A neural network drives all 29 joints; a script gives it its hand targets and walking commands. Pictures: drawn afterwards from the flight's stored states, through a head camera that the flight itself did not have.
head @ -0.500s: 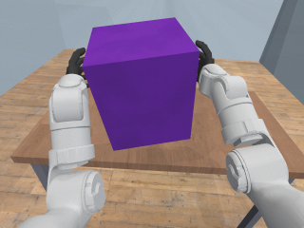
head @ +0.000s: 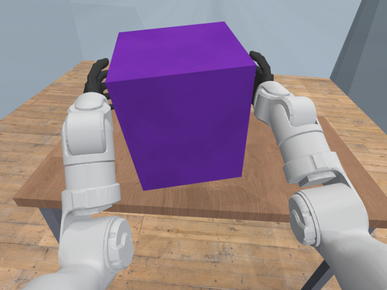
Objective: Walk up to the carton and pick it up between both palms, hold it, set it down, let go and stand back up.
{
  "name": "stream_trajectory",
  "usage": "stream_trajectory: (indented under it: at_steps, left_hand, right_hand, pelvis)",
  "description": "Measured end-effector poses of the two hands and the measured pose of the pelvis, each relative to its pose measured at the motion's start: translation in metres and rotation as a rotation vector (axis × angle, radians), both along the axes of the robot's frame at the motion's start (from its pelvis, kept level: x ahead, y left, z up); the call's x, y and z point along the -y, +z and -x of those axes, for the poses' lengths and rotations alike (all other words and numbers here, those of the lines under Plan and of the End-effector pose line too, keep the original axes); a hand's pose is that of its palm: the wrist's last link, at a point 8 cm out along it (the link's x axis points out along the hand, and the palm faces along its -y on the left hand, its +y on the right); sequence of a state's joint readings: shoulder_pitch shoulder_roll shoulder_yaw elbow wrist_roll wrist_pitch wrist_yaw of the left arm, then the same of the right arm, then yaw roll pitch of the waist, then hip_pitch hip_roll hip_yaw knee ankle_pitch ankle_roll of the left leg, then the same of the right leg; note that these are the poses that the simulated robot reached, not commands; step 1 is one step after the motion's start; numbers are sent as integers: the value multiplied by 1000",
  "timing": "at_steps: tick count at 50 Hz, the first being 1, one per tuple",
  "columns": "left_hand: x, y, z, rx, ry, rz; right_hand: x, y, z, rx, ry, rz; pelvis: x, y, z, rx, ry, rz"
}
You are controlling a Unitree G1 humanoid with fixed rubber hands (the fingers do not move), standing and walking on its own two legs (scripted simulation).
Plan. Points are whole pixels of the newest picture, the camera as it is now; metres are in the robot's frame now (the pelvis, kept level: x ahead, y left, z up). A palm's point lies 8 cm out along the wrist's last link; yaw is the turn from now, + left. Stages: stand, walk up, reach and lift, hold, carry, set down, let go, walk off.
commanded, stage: hold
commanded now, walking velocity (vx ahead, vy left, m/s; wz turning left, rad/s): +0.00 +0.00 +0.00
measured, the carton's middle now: (182, 107) +0.41 +0.01 +0.24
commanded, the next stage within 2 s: none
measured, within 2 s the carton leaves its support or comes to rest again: neither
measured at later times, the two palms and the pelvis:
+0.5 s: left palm (95, 99) +0.36 +0.16 +0.29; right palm (262, 92) +0.37 -0.14 +0.29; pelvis +0.00 +0.00 +0.00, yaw +0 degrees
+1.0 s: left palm (98, 101) +0.36 +0.16 +0.28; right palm (261, 93) +0.38 -0.14 +0.29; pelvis +0.00 +0.00 +0.00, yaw +0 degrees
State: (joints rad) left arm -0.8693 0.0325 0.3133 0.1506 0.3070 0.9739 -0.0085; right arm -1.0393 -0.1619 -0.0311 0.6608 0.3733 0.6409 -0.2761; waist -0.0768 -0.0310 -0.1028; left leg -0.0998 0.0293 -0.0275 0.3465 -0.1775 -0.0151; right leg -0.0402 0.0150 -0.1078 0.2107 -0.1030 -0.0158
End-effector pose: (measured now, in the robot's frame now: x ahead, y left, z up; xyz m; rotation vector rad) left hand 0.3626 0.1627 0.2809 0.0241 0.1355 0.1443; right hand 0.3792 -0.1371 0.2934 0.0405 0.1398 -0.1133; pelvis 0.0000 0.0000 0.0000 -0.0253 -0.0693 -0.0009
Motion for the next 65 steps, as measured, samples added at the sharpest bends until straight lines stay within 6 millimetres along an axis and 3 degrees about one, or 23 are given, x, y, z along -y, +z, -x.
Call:
stream_trajectory:
  at_steps: [16, 35, 48, 65]
  left_hand:
    - [-6, 3, 2, 12, -12, 7]
    - [9, 4, -4, 2, -17, -9]
    - [4, -1, -3, 2, 3, -1]
    - [-2, 6, 1, 15, 1, 5]
  right_hand:
    - [-6, 2, 6, 13, -12, 9]
    - [9, -2, 1, -3, -20, -12]
    - [4, -7, -4, -6, 1, 1]
    - [-2, 8, 0, 3, -1, 0]
  pelvis:
    - [0, 1, 2, 12, 16, -2]
    - [2, 0, 3, -6, -2, -3]
    - [5, 0, -4, 1, 2, -1]
    - [2, 0, -2, 0, 3, 1]
